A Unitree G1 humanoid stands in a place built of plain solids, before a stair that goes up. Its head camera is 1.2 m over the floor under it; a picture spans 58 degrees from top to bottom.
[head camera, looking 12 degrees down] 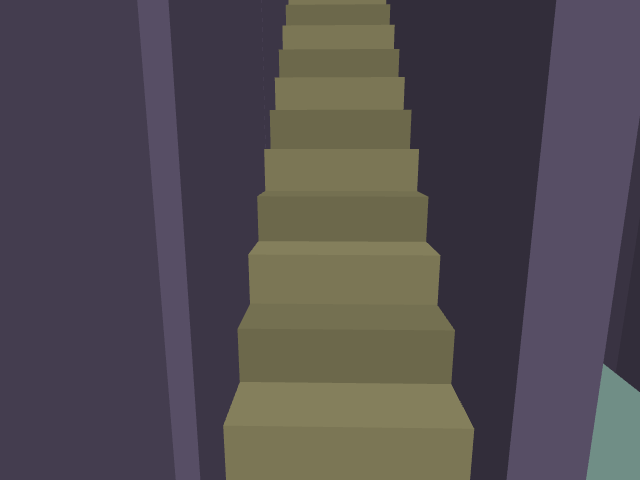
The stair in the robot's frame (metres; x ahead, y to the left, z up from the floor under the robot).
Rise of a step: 0.20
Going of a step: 0.24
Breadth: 0.74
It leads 1 degrees to the right of straight ahead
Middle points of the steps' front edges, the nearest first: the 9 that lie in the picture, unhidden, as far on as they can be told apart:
1.13 -0.08 0.40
1.37 -0.09 0.60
1.62 -0.09 0.80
1.86 -0.10 1.00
2.11 -0.10 1.20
2.35 -0.11 1.40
2.60 -0.11 1.59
2.84 -0.12 1.79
3.09 -0.12 1.99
